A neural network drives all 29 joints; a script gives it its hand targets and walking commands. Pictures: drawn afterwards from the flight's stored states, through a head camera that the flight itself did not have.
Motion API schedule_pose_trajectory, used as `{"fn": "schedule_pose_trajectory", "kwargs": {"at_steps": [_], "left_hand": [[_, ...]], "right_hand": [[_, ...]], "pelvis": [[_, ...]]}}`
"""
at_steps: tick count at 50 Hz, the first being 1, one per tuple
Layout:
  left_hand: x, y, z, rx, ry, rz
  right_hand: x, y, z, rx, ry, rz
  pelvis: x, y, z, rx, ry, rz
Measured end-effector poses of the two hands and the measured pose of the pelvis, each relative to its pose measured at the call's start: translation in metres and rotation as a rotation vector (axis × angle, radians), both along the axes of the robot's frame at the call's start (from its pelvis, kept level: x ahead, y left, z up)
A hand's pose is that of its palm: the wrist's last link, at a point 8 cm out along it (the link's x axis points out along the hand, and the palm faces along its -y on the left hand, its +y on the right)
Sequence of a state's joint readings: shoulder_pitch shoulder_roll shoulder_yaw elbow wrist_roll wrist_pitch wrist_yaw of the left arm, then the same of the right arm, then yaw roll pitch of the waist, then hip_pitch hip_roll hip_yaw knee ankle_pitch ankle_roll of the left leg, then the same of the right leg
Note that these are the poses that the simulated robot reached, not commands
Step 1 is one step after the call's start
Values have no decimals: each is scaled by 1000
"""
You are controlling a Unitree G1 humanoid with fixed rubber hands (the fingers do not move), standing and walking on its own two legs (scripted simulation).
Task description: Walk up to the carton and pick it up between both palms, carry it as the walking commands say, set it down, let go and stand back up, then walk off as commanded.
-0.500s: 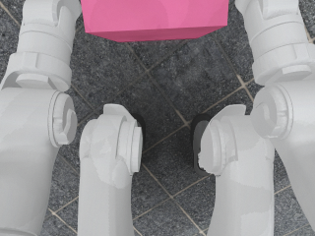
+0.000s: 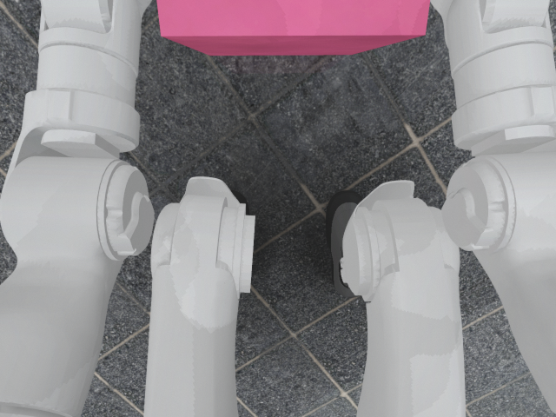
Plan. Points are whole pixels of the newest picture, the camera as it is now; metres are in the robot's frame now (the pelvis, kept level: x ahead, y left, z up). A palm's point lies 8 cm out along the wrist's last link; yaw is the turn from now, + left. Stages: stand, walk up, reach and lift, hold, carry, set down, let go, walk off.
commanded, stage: reach and lift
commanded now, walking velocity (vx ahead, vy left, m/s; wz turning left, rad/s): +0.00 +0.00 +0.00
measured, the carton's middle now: out of the picture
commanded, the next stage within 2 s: none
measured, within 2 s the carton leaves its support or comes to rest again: neither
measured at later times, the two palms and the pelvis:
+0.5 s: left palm out of the picture +0.56 +0.18 -0.10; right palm out of the picture +0.57 -0.12 -0.10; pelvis +0.00 +0.00 +0.04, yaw +0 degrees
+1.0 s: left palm out of the picture +0.54 +0.17 -0.02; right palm out of the picture +0.55 -0.13 -0.03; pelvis -0.02 +0.00 +0.08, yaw +1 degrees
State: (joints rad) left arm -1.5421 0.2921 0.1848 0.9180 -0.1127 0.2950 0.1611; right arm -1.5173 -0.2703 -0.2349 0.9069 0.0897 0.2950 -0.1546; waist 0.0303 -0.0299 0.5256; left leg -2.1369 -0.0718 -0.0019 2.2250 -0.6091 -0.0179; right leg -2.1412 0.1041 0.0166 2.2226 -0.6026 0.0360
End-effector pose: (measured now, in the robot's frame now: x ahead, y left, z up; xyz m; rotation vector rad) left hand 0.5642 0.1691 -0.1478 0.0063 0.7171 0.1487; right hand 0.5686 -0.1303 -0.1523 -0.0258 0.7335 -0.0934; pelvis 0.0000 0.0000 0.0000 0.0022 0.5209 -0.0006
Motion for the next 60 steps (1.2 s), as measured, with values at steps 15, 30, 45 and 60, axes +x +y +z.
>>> {"fn": "schedule_pose_trajectory", "kwargs": {"at_steps": [15,30,45,60], "left_hand": [[2,12,37,5,-28,26],[-6,7,67,-7,-40,34],[-19,6,111,-18,-57,43],[-34,1,153,-18,-66,42]], "right_hand": [[4,12,31,15,-27,8],[-4,7,62,24,-37,-9],[-18,6,106,35,-52,-20],[-32,1,148,38,-60,-23]], "pelvis": [[-1,-1,24,-7,3,15],[-7,-2,46,-8,-5,11],[-19,-4,77,-2,-32,17],[-32,-6,101,4,-72,16]]}}
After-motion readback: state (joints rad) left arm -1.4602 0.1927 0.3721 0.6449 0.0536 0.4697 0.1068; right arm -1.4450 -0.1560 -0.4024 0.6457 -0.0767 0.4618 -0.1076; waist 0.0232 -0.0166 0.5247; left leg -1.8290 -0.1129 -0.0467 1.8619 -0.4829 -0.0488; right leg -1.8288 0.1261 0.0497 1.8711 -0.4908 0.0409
